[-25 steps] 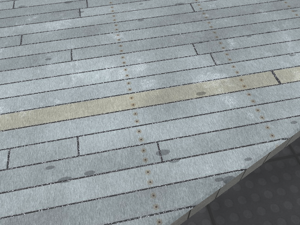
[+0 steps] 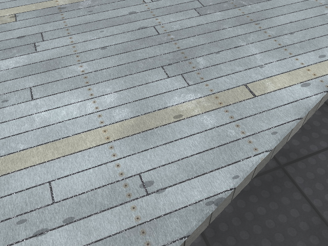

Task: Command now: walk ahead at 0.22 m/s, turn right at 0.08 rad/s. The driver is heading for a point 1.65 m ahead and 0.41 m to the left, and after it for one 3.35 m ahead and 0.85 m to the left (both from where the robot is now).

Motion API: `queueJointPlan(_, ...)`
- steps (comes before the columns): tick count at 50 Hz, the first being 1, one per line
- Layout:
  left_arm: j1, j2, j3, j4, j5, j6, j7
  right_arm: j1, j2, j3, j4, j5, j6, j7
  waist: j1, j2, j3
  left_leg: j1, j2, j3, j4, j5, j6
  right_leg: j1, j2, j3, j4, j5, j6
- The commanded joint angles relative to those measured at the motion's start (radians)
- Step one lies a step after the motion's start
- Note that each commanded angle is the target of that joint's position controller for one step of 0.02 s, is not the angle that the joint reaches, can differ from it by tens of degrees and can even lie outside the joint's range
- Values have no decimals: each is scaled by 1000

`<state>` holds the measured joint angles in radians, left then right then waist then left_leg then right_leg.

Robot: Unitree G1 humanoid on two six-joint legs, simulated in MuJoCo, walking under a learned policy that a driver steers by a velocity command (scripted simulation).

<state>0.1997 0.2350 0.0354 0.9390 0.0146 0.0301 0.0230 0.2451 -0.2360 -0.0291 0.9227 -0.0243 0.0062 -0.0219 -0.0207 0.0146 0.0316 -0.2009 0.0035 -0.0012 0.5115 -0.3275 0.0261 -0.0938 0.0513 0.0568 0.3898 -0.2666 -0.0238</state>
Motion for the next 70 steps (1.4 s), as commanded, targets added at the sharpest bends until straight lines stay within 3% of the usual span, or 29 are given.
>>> queueJointPlan(1, 79, 183, 42, -1, 11, -17, -3, -125, -121, -30, -82, -6, -16, 9, 83, -194, 116, -239, -23, 45, 140, -118, 15, -1, -285, 364, -266, -401, -187)
queueJointPlan(8, 54, 161, 43, 25, -2, -68, -9, -69, -77, -35, -67, 2, -53, 37, 23, -157, 93, -111, 1, 62, 72, -32, 33, -41, -235, 218, -251, -101, -187)
queueJointPlan(11, 19, 131, 36, 16, -7, -79, -9, 190, -93, -51, 28, -5, -61, 15, -96, -51, 30, 337, -30, 54, -109, 57, 47, -311, -165, 125, -36, -9, -141)
queueJointPlan(12, -32, 70, 17, -20, -8, -88, -13, 297, -160, -65, 39, -25, -69, 3, -151, 110, 1, 432, 159, -205, -252, -104, 78, -422, -65, 11, 263, 20, -92)
queueJointPlan(13, -13, 44, 13, -52, -5, -89, -21, 375, -286, -96, 73, -12, -63, 9, -133, 318, -10, 422, 370, -602, -399, -280, 188, -596, 46, -66, 499, -271, -65)
queueJointPlan(14, -8, 106, 26, -35, 19, -81, -24, 289, -200, -76, 62, -13, -59, 16, -66, 134, 71, 305, 392, -604, -388, -396, 222, -626, -27, 20, 685, -265, -84)
queueJointPlan(15, 0, 99, 25, -26, 19, -85, -40, 176, -146, -60, 22, -4, -63, 24, -17, 64, 108, 224, 346, -519, -392, -393, 212, -630, -68, 38, 731, -164, -92)
queueJointPlan(17, 22, 89, 24, -12, 20, -90, -62, 101, -104, -44, 0, 4, -75, 25, 31, 42, 101, 166, 270, -355, -425, -203, 174, -588, -118, 3, 710, -26, -69)
queueJointPlan(25, -169, 25, -1, -87, 22, -65, -69, 235, -78, -29, 66, 0, -97, 19, -4, 67, 93, 163, 192, -72, -381, 441, 171, -599, -124, -127, 481, 134, 21)
queueJointPlan(30, -185, 19, -4, -118, 4, -53, -42, 242, -78, -22, 65, 1, -95, 12, 5, 108, 64, 167, 215, -29, -297, 755, 139, -403, -78, -161, 303, 165, -44)
queueJointPlan(33, 71, 67, 28, -55, 7, -77, -19, 180, -107, -31, 51, 9, -93, 7, 122, 88, -65, 206, 179, -40, 10, 1008, 123, -135, -18, -145, 168, 162, -80)
queueJointPlan(34, 221, 86, 42, -7, 15, -91, -15, 147, -120, -35, 42, 26, -90, 12, 192, 59, -126, 103, 125, -22, 206, 846, 107, 73, -24, -161, 59, 216, -68)
queueJointPlan(35, 321, 182, 66, 8, 41, -101, -9, 180, -52, -20, 25, 34, -88, 19, 185, -72, -192, -103, 41, 8, 489, 416, 86, 257, -241, 77, -3, 54, -62)
queueJointPlan(36, 307, 274, 81, -5, 51, -87, -15, 338, 82, 1, 21, 60, -75, 14, 83, -310, -278, -342, -77, 14, 835, -188, 54, 358, -514, 496, -127, 43, -174)
queueJointPlan(38, 118, 115, 52, -34, 10, -67, -29, 195, -19, -30, 10, 10, -51, 12, 63, -109, -55, -478, 14, -1, 1135, -40, 63, 50, -430, 412, -244, -482, -187)
queueJointPlan(41, 186, -3, 15, 36, 19, -96, -23, 62, 69, -21, -62, 5, -39, 25, 39, -101, 12, -670, 40, 15, 1453, 13, 103, -59, -352, 171, -213, -280, -133)
queueJointPlan(44, 276, -22, -5, 103, 27, -120, -28, -76, 165, 18, -161, 24, -22, 15, 14, -55, 31, -974, 5, -43, 1720, -13, 139, -67, -373, 92, -184, -241, -99)
queueJointPlan(48, 240, -36, -40, 122, 23, -130, -27, -244, 178, 64, -308, 18, -1, 3, -69, -32, 109, -1055, -7, -32, 1612, 29, 122, -298, -333, -59, -268, -259, -20)
queueJointPlan(52, 308, 34, -47, 110, -5, -147, 15, -280, 106, 56, -327, 16, 16, 9, -43, -35, 79, -901, 8, 122, 1266, 52, 69, -251, -267, -204, -326, 192, -57)
queueJointPlan(56, 437, 62, -24, 117, -16, -128, 44, -357, 132, 73, -335, 4, 21, 26, 19, -42, -18, -861, 35, 220, 938, -102, 131, 195, -291, -286, -228, 850, -71)
queueJointPlan(58, 406, 82, -16, 74, -4, -109, 57, -319, 121, 72, -326, 29, 21, 25, -20, -137, -100, -590, -72, 315, 742, -225, 165, 198, -323, -333, -84, 1540, -59)
queueJointPlan(60, 329, 154, 13, -1, 10, -97, 45, -97, 29, 36, -288, 12, 20, 30, -105, -269, -250, -380, -147, 238, 613, -359, 222, 267, -379, -325, 282, 1793, -89)
queueJointPlan(61, 288, 177, 25, -53, -9, -106, 21, 5, -23, 13, -282, 2, 1, 32, -154, -250, -328, -142, -133, 63, 448, -309, 268, 120, -375, -326, 544, 1620, -97)
queueJointPlan(62, 187, 105, 19, -164, -10, -130, -13, 17, -174, -40, -285, 26, 7, 22, -158, 144, -357, 117, 101, -594, 84, -510, 393, -391, -143, -308, 1039, 709, -23)
queueJointPlan(63, 119, 119, 38, -218, 31, -166, -59, -30, -244, -79, -295, 21, 17, 13, -124, 95, -360, 169, 240, -1088, -290, -383, 428, -638, 2, -54, 1360, 93, 5)
queueJointPlan(65, 82, 38, 18, -263, 18, -155, -55, -30, -133, -52, -219, 4, -9, 13, -14, -108, -28, -108, 253, -829, -199, -287, 364, -804, -79, 13, 1427, 98, -9)
queueJointPlan(66, 36, -13, 5, -305, 12, -143, -29, -23, -99, -47, -175, -10, -31, 13, 29, -109, 48, -216, 203, -683, -141, -109, 320, -831, -95, -2, 1454, 34, -14)
queueJointPlan(68, 101, -56, -21, -323, 34, -96, -3, -42, -56, -36, -141, -16, -63, 23, 119, -82, 53, -293, 95, -395, -91, 104, 231, -821, -115, -6, 1403, -25, -27)
queueJointPlan(70, 81, -6, -19, -345, 45, -66, -5, -56, -79, -40, -148, 4, -86, 34, 137, -47, 52, -364, 15, -260, -151, 147, 214, -713, -140, -26, 1085, -25, -8)
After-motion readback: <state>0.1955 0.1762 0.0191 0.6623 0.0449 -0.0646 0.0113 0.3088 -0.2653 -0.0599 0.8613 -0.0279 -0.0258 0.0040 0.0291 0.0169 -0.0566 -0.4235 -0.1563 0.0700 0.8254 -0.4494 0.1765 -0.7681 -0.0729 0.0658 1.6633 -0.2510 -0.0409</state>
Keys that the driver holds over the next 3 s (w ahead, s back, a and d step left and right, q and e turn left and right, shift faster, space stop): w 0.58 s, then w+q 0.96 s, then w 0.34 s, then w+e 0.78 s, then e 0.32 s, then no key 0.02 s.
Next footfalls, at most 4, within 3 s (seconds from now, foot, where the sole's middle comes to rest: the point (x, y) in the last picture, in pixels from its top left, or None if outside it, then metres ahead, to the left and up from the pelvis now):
0.22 left None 0.10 0.11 -0.78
0.70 right None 0.38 -0.10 -0.78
1.22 left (150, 211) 0.61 0.08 -0.65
1.70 right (144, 137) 0.98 0.11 -0.65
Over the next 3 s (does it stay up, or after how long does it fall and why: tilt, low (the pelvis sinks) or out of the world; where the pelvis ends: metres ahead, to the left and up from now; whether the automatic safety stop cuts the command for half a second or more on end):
stays up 1.36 0.33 0.13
